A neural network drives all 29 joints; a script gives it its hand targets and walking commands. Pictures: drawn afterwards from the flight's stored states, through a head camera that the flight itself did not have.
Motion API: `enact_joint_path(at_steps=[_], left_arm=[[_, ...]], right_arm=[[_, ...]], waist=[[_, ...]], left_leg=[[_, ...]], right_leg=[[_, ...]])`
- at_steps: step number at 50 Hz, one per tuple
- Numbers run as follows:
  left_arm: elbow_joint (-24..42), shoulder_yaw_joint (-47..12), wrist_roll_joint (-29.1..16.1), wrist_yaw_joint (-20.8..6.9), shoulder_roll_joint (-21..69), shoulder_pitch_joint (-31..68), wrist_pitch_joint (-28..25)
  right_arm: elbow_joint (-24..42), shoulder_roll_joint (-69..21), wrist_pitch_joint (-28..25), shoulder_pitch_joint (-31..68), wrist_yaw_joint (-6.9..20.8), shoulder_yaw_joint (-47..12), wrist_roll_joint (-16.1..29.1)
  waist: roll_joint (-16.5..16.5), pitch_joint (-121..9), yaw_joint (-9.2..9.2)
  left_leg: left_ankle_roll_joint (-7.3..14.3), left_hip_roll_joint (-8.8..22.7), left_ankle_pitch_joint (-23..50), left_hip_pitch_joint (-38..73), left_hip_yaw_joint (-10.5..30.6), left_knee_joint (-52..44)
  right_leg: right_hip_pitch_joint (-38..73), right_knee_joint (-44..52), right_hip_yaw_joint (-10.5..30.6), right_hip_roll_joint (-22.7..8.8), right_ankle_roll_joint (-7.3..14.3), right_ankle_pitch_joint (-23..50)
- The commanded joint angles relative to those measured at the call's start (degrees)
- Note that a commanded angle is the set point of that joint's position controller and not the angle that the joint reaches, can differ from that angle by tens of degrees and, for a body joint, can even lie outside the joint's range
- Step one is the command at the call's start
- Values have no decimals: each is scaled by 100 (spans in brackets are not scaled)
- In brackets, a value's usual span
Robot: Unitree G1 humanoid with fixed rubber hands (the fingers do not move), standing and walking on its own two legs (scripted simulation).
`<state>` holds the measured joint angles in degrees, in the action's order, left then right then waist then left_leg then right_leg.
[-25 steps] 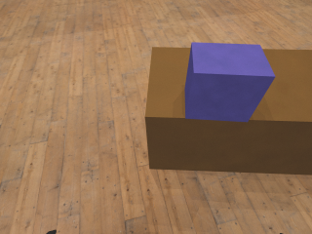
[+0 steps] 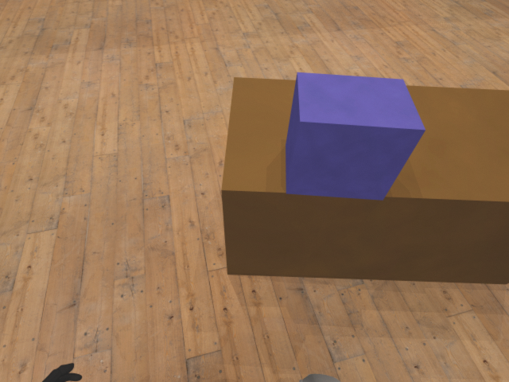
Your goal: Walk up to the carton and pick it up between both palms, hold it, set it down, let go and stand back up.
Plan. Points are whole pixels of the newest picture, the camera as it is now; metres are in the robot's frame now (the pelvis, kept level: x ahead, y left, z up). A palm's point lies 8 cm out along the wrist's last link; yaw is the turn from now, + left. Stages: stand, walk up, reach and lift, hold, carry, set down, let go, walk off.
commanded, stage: walk up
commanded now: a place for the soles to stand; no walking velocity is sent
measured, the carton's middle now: (342, 139) +0.70 -0.21 -0.07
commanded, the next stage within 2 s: none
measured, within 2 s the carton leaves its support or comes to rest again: neither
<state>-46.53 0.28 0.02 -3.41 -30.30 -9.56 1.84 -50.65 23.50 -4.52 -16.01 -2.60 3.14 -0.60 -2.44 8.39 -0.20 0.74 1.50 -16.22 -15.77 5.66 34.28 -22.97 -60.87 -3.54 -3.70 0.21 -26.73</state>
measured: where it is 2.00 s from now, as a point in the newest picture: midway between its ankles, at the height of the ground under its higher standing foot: (348, 357)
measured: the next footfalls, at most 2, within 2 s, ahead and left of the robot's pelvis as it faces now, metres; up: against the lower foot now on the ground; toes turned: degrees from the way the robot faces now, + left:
right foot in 0.18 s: +0.10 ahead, -0.19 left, +0.00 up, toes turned -5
left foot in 0.62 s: +0.18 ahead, -0.06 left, +0.00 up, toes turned -9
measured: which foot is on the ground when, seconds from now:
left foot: down 0.00-0.20, up 0.22-0.60, down 0.62-0.80, up 0.82-1.00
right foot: up 0.00-0.16, down 0.18-0.58, up 0.60-0.78, down 0.80-1.00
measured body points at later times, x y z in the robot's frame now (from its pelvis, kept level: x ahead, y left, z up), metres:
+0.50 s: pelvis +0.05 -0.18 +0.02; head +0.10 -0.21 +0.47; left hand +0.15 +0.14 -0.07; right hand +0.08 -0.52 -0.10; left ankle +0.07 +0.03 -0.65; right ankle +0.06 -0.19 -0.73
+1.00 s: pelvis +0.09 -0.35 +0.01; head +0.11 -0.39 +0.46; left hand +0.17 -0.04 -0.08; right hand +0.13 -0.71 -0.10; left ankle +0.10 -0.17 -0.62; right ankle +0.06 -0.42 -0.73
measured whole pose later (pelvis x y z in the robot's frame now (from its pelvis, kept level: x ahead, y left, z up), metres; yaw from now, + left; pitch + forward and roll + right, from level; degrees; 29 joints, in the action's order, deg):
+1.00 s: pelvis +0.09 -0.35 +0.01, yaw -8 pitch +0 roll +4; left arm -46.4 0.3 0.0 -3.4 -23.4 -21.6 -0.2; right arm -47.7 27.5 -2.7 -15.5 -0.5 4.2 -1.1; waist -0.8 2.6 0.4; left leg 1.9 -4.5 -19.2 -29.9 6.8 68.5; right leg -12.0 -30.6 2.3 0.5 1.2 -17.8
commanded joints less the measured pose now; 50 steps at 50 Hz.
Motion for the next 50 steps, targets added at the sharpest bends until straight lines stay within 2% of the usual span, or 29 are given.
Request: enact_joint_path(at_steps=[1, 5, 6, 7, 8, 9, 12, 14, 17, 18, 20, 22, 24, 25, 26, 27, 28, 29, 31, 32, 35, 37, 38, 39, 41, 42, 45, 47, 50], left_arm=[[712, 789, 265, -231, -690, 328, -29], [762, 848, 226, -270, -804, -39, -84], [507, 865, 208, -243, -753, -736, -107], [101, 978, 192, -140, -886, -1799, -177], [74, 1063, 308, -50, -1395, -2204, -229], [170, 1038, 277, 25, -1593, -1795, -239], [650, 1070, 216, 55, -1696, -533, -203], [553, 953, 226, 80, -1178, -633, -294], [528, 897, 173, 109, -805, -871, -345], [514, 855, 106, 104, -657, -1097, -349], [553, 880, -5, 119, -646, -1017, -261], [715, 859, 76, 102, -540, -709, -186], [1123, 951, 92, 114, -652, 242, -50], [1416, 1020, 130, 145, -757, 1011, 0], [1660, 890, 121, 218, -528, 1541, -7], [1755, 887, 65, 215, -396, 1547, -42], [1644, 708, 97, 160, -139, 261, -85], [1180, 713, 166, 99, -448, -517, -102], [842, 840, -4, -23, -731, -1516, -34], [922, 883, 19, -168, -834, -1882, 117], [704, 904, 27, -265, -687, -1239, 135], [126, 1019, 19, -133, -865, -2527, -111], [204, 999, 71, -23, -887, -2361, -222], [240, 1055, 198, 113, -1172, -2233, -299], [486, 1100, 130, 143, -1446, -1462, -306], [717, 1086, 129, 199, -1637, -630, -367], [570, 967, 123, 212, -1096, -816, -547], [265, 852, 38, 284, -799, -1310, -605], [151, 835, -47, 377, -712, -1965, -630]], right_arm=[[362, 2116, -100, -614, -43, 581, -71], [592, 2197, -121, -34, -40, 568, -57], [606, 2190, -88, 405, -6, 562, -29], [687, 1656, -34, 649, -4, 417, -93], [728, 911, -7, 411, -20, 186, 27], [744, 921, 40, 55, -102, 46, 11], [303, 1773, 200, -405, -100, 319, 166], [85, 1629, 236, -590, -39, 304, 158], [-30, 1405, 238, -1009, 11, 255, 140], [143, 1308, 238, -812, 14, 248, 129], [92, 1426, 214, -1131, -35, 307, 130], [73, 1429, 225, -1393, -29, 303, 140], [-127, 1560, 210, -2482, -73, 406, 131], [-341, 1733, 177, -3590, -179, 603, 134], [-462, 1781, 110, -3909, -303, 747, 85], [-369, 1733, 61, -3273, -423, 761, 120], [29, 1499, 10, -1739, -534, 627, 89], [335, 1319, 35, -685, -499, 459, 73], [880, 1750, -47, 762, -394, 388, -77], [1031, 2220, -115, 1611, -370, 514, -115], [717, 2083, -66, 898, -217, 487, -281], [637, 1576, 51, 679, -109, 401, -360], [560, 1279, 108, 155, -69, 282, -321], [627, 820, 106, -385, -50, 110, -152], [583, 1365, 186, -1252, 54, 325, -106], [611, 1703, 168, -985, 105, 460, -133], [564, 1687, 127, -264, 241, 402, 94], [494, 1255, 119, -451, 252, 311, 130], [658, 1215, 194, -255, 272, 263, 83]], waist=[[1096, -736, -167], [1482, -906, 102], [1498, -1132, 622], [490, -1371, 1104], [-1448, -1142, 1291], [-2017, -953, 958], [-921, -529, 614], [-714, 87, 342], [-460, -520, 165], [-377, -843, 379], [-946, -1298, 177], [-1246, -1577, 97], [-1192, -1504, -628], [-900, -1564, -1403], [208, -1362, -1880], [2452, -1516, -1767], [1922, -1715, -443], [445, -1545, 324], [636, -807, 1038], [1311, -215, 1351], [1376, 452, 926], [-297, -68, 1381], [-809, 59, 1125], [-1573, -119, 842], [-908, -615, 153], [-1117, -258, 122], [-17, 172, 247], [-332, 31, 169], [-259, -1167, 356]], left_leg=[[1194, 1164, 23, 802, 1436, -1114], [1071, 1200, -192, 15, 739, -796], [821, 1048, -35, -547, 299, -319], [583, 559, -14, -1100, -147, 1279], [201, -308, -1380, -2275, -249, 2804], [58, -775, -1990, -2912, -202, 3325], [125, -215, -1094, -2563, 235, 3602], [107, -100, -213, -2048, 162, 3274], [-9, -175, 131, -1905, -41, 2763], [-56, -190, 94, -1819, -111, 2473], [-91, -396, -243, -1489, -534, 1878], [-177, -517, -420, -1345, -898, 1152], [-93, -730, -486, -23, -1668, -599], [268, -551, -218, 1167, -1704, -1854], [384, -202, 1489, 2250, -1344, -2752], [742, 746, 3098, 3025, 354, -2422], [1174, 1483, 2044, 2892, 2009, -1433], [1142, 1855, 584, 792, 2221, -723], [1166, 1774, -1259, -2008, 1793, -1605], [1413, 2334, -1423, -3329, 2077, -2344], [942, 1026, -2601, -2614, 875, -1932], [607, 40, -2052, -2462, -245, 1473], [375, -583, -2006, -2768, -121, 2963], [160, -896, -1971, -3405, 84, 4123], [216, -636, -1185, -2718, 633, 3939], [224, -301, -924, -2716, 616, 4322], [18, -169, 191, -2427, 582, 3376], [159, -433, 240, -2634, 579, 3148], [186, -666, 148, -2655, 549, 3085]], right_leg=[[-1047, 822, 764, -284, -3, 16], [85, 1838, 585, -106, 108, 42], [1252, 2406, 311, -62, 218, 737], [2326, 3023, 317, 132, 156, 901], [2613, 4068, 1875, -672, -99, 382], [2287, 4698, 3105, -1342, -116, 6], [1534, 5635, 3519, -1528, -443, -2325], [957, 5350, 2211, -775, -919, -478], [2183, 4619, 1250, -446, -799, 3048], [2541, 4381, 1003, -310, -606, 3508], [3219, 4508, 512, 26, -1419, 4808], [3531, 4287, 313, 168, -1274, 4874], [2886, 3578, -458, 631, -2188, 6808], [1981, 2046, -627, 926, -2696, 8732], [516, 64, -433, 1067, -1959, 7576], [-1077, -2139, 662, 967, -901, 1670], [-1993, -2312, 2039, 447, -578, -579], [-572, -1513, 2531, -132, 74, -494], [867, -1533, 1890, 147, 391, -631], [1422, -1666, 1882, 9, 318, -561], [1199, 1433, 1020, -66, 264, -741], [2400, 3671, 1249, 87, 183, -252], [2201, 4151, 1802, 105, -107, -99], [2032, 4285, 3375, -762, -377, -398], [1375, 5151, 4111, -1346, 97, -2905], [543, 6218, 5600, -1859, 296, -3924], [1115, 4797, 2969, -833, 196, -887], [2156, 4156, 1953, -648, -137, 2474], [3965, 3707, 1599, -614, -589, 4811]])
